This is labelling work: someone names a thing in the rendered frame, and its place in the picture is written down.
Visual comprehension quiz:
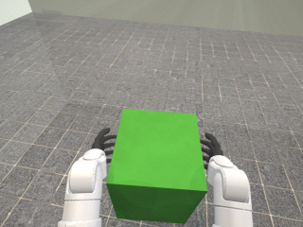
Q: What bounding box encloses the right robot hand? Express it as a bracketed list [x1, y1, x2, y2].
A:
[200, 132, 223, 170]

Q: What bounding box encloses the robot left forearm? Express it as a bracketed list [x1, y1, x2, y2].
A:
[57, 148, 107, 227]

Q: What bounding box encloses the robot right forearm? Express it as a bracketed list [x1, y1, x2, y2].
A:
[207, 155, 254, 227]

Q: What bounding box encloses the left robot hand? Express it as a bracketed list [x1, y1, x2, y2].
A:
[91, 128, 117, 164]

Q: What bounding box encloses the carton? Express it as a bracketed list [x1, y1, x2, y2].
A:
[106, 109, 208, 224]

